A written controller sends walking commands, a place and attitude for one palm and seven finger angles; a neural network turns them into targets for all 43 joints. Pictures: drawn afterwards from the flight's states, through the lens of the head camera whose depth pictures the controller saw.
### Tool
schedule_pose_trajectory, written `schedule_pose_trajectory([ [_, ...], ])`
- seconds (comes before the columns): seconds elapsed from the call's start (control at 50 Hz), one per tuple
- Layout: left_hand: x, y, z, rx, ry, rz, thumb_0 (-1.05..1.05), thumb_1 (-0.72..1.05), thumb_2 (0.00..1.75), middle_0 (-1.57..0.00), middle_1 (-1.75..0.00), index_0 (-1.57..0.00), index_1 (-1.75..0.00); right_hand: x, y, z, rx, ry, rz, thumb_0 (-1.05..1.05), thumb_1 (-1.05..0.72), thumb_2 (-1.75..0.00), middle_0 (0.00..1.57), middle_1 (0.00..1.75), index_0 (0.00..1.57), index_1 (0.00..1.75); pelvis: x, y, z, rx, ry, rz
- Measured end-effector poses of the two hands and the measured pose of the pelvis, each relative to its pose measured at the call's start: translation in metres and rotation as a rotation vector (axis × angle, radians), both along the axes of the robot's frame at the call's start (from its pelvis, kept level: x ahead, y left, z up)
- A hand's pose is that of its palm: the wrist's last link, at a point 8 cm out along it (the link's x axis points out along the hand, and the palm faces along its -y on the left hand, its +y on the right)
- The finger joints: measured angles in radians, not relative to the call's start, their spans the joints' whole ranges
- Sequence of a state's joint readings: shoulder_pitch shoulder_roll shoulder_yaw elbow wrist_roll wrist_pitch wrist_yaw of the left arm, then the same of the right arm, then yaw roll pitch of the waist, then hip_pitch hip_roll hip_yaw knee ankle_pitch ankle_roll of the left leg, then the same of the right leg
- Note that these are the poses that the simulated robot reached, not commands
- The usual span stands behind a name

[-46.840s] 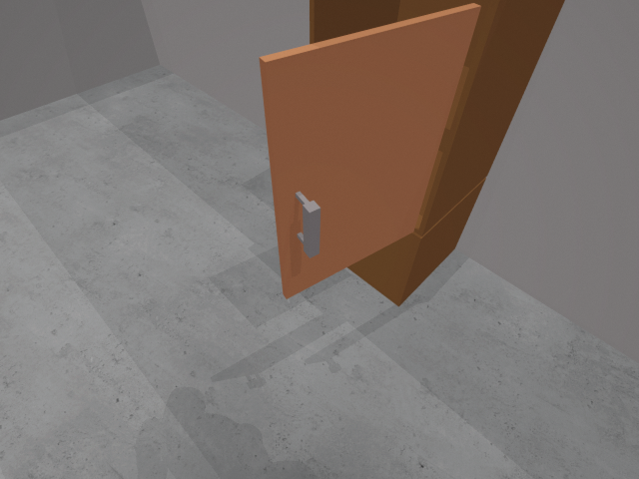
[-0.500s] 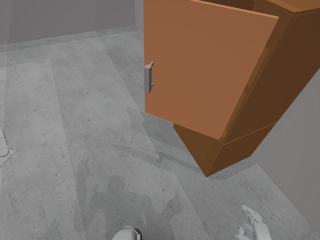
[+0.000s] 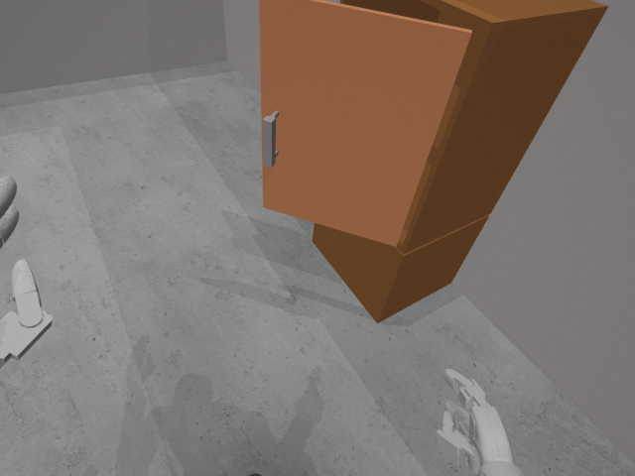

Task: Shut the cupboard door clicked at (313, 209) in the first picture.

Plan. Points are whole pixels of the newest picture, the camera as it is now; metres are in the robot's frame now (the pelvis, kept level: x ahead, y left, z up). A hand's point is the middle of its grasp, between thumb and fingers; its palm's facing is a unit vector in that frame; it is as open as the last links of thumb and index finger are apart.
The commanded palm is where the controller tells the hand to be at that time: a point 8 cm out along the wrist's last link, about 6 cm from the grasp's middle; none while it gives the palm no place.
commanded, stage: stop stepping back and stand still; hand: left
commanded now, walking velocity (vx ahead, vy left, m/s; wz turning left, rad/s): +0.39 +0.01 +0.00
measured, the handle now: (272, 138) +0.89 +0.15 -0.07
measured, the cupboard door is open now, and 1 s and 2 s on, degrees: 40 40 40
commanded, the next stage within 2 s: let the arm hang, fingers relaxed in 0.54 s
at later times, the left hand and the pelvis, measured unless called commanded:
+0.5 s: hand out of the picture +0.14 +0.26 +0.18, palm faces +0.39 -0.80 -0.46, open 7.5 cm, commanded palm +0.07 +0.30 +0.18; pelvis -0.08 +0.01 +0.00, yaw -1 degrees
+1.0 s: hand out of the picture +0.01 +0.17 -0.17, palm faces +0.09 -0.99 -0.14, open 6.8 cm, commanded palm none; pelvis -0.06 -0.01 +0.00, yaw +1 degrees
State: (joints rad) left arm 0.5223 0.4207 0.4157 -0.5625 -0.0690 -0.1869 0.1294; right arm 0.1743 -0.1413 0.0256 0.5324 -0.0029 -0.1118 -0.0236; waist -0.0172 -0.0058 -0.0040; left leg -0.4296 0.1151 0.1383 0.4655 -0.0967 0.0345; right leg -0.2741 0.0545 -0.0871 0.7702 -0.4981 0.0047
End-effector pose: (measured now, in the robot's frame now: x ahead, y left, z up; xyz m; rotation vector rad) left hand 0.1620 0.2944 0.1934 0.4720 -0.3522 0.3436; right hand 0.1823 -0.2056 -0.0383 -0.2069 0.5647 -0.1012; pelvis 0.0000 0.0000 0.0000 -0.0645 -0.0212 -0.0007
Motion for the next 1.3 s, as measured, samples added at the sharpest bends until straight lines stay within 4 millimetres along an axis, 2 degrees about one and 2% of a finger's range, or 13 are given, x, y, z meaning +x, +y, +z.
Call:
schedule_pose_trajectory([
  [0.08,-0.037,-0.009,0.005,0.068,0.018,0.017,0.02,0.89,0.89,-0.21,-0.3,-0.21,-0.3,-0.056,-0.025,-0.021,-0.02,0.102,-0.035,0.01,-0.9,-0.9,0.2,0.3,0.2,0.3,-0.031,-0.01,-0.006,0.058,0.028,-0.005],
  [0.16,-0.065,-0.001,0.014,0.058,-0.001,0.069,0.02,0.89,0.89,-0.21,-0.3,-0.21,-0.3,-0.117,-0.048,-0.036,-0.062,0.274,-0.1,0.01,-0.9,-0.9,0.2,0.3,0.2,0.3,-0.048,-0.009,0.004,0.074,0.029,-0.013],
  [0.22,-0.074,0.012,0.011,0.024,0.004,0.131,0.01,0.89,0.89,-0.21,-0.3,-0.21,-0.3,-0.153,-0.061,-0.04,-0.082,0.327,-0.16,0.02,-0.9,-0.9,0.2,0.3,0.2,0.3,-0.055,-0.004,0.009,0.084,0.047,-0.022],
  [0.3,-0.069,0.023,-0.01,-0.035,0.048,0.164,0.01,0.89,0.89,-0.21,-0.3,-0.21,-0.3,-0.181,-0.065,-0.046,-0.117,0.35,-0.2,0.02,-0.9,-0.9,0.2,0.3,0.2,0.3,-0.066,0.006,0.006,0.076,0.05,-0.005],
  [0.4,-0.064,0.02,-0.027,-0.035,0.065,0.092,0.02,0.89,0.89,-0.2,-0.3,-0.2,-0.3,-0.185,-0.05,-0.049,-0.112,0.289,-0.23,0.02,-0.9,-0.9,0.2,0.3,0.2,0.3,-0.079,0.016,-0.006,0.087,0.019,-0.007],
  [0.56,-0.069,-0.003,0.019,0.154,0.0,0.023,0.02,0.89,0.89,-0.21,-0.3,-0.21,-0.3,-0.157,-0.013,-0.05,0.031,0.215,-0.146,0.02,-0.9,-0.9,0.2,0.3,0.2,0.3,-0.073,0.002,-0.001,0.064,0.01,-0.026],
  [0.64,-0.066,-0.003,0.017,0.185,0.016,0.095,0.01,0.89,0.89,-0.21,-0.3,-0.21,-0.3,-0.135,-0.015,-0.07,0.073,0.221,-0.104,0.01,-0.9,-0.9,0.2,0.3,0.2,0.3,-0.067,-0.005,-0.011,0.056,0.01,-0.025],
  [0.68,-0.057,0.002,-0.012,0.14,0.15,0.127,0.01,0.89,0.89,-0.2,-0.3,-0.2,-0.3,-0.125,-0.019,-0.079,0.089,0.26,-0.059,0.01,-0.9,-0.9,0.2,0.3,0.2,0.3,-0.066,-0.006,-0.01,0.063,0.02,0.007],
  [0.76,-0.057,-0.003,-0.138,-0.137,0.649,0.175,0.0,0.9,0.9,-0.19,-0.3,-0.19,-0.29,-0.115,-0.025,-0.087,0.09,0.34,-0.004,0.01,-0.9,-0.9,0.2,0.3,0.2,0.3,-0.067,-0.004,-0.007,0.106,0.014,0.028],
  [0.84,-0.103,-0.051,-0.262,-0.364,1.136,0.116,0.01,0.91,0.9,-0.19,-0.3,-0.19,-0.29,-0.124,-0.029,-0.086,0.065,0.395,-0.015,0.01,-0.91,-0.9,0.2,0.3,0.2,0.3,-0.069,-0.004,-0.008,0.109,-0.008,0.023],
  [0.9,-0.147,-0.088,-0.321,-0.521,1.371,0.068,0.01,0.92,0.89,-0.2,-0.3,-0.19,-0.29,-0.144,-0.032,-0.086,0.023,0.461,-0.05,0.01,-0.91,-0.9,0.2,0.3,0.2,0.3,-0.065,-0.003,-0.012,0.072,-0.013,0.021],
  [1.06,-0.181,-0.065,-0.337,-0.568,1.504,0.162,-0.04,1.0,0.89,-0.21,-0.3,-0.2,-0.3,-0.206,-0.03,-0.082,-0.031,0.709,-0.115,0.01,-0.91,-0.9,0.2,0.3,0.2,0.3,-0.055,-0.001,0.002,0.043,-0.001,0.019],
  [1.3,-0.21,-0.034,-0.322,-0.498,1.653,0.245,0.0,0.92,0.89,-0.2,-0.3,-0.2,-0.29,-0.244,0.016,-0.101,0.095,0.81,-0.163,0.01,-0.91,-0.9,0.2,0.3,0.2,0.3,-0.047,0.023,0.01,0.056,-0.013,-0.018],
])
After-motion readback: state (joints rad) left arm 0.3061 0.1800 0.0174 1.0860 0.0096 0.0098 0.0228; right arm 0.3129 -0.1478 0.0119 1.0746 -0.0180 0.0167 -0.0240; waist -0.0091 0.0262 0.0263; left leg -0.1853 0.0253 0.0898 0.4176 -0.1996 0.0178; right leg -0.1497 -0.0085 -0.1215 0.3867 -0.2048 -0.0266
